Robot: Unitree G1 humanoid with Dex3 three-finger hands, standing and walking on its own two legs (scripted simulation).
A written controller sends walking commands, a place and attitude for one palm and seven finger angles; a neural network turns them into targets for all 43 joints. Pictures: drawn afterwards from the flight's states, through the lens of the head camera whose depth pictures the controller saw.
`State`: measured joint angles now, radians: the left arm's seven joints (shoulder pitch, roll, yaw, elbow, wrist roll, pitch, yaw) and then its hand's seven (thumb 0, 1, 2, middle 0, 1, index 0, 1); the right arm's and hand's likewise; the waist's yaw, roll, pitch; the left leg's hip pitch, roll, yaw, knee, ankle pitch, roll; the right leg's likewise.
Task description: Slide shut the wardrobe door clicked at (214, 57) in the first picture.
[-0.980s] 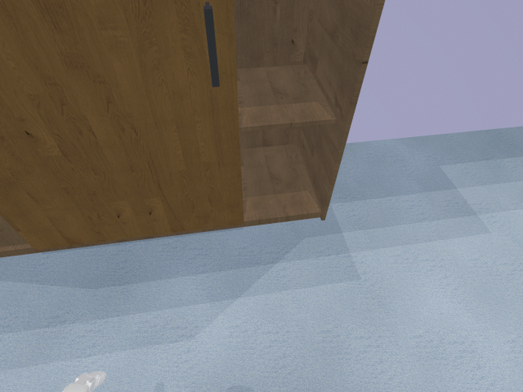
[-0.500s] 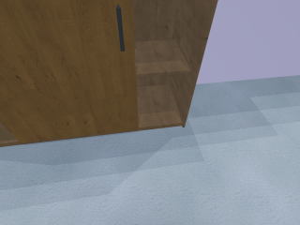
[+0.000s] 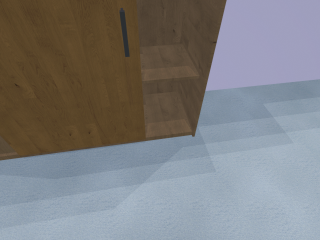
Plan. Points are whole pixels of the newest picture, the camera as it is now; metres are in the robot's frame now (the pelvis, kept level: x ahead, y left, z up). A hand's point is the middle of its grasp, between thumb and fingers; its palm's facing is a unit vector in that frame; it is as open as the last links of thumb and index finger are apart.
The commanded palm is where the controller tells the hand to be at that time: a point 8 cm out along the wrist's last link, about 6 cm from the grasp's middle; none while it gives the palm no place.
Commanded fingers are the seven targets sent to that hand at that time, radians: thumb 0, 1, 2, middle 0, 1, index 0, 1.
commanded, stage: look at it before walking up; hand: left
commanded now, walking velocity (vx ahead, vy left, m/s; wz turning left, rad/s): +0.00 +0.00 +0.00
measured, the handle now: (124, 33) +0.90 +0.21 +0.11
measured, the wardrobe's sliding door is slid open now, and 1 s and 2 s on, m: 0.38 0.38 0.38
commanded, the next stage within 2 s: turn to face it in 0.46 s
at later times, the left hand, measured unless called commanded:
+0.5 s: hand out of the picture +0.08 +0.25 -0.16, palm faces -0.03 -0.94 -0.33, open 7.4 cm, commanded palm none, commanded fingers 0.00 0.90 0.90 -0.20 -0.30 -0.20 -0.30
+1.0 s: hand out of the picture +0.03 +0.22 -0.18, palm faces +0.07 -0.96 -0.26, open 7.4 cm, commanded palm none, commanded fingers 0.00 0.90 0.90 -0.20 -0.30 -0.20 -0.30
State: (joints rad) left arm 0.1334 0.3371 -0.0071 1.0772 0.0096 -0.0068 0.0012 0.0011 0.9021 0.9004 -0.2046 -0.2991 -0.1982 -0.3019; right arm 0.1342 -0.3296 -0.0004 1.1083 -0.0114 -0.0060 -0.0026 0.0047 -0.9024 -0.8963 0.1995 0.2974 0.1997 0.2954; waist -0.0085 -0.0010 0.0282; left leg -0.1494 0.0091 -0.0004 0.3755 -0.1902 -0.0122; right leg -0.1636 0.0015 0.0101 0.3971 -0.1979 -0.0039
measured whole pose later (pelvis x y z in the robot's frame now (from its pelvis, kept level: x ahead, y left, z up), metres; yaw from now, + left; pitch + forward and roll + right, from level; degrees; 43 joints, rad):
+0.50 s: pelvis +0.00 +0.00 +0.00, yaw +0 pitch -2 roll +0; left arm 0.14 0.34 -0.01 1.09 0.01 -0.01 0.00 0.00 0.90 0.90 -0.20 -0.30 -0.20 -0.30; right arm 0.12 -0.33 0.00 1.11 -0.01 -0.01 0.00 0.00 -0.90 -0.90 0.20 0.30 0.20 0.30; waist 0.00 -0.01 0.03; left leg -0.13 0.01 0.00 0.36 -0.19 -0.01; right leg -0.15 0.00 0.01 0.37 -0.19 0.00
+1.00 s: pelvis -0.01 +0.00 -0.01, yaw +4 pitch -1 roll +0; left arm 0.18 0.24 0.00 1.03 0.01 0.03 0.02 0.00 0.90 0.90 -0.20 -0.30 -0.20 -0.30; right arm 0.17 -0.22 0.00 1.06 -0.01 0.04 0.00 0.00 -0.90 -0.90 0.20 0.30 0.20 0.30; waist 0.00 0.00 0.05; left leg -0.27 -0.03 -0.07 0.52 -0.23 0.00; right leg -0.24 -0.04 -0.06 0.52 -0.26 0.01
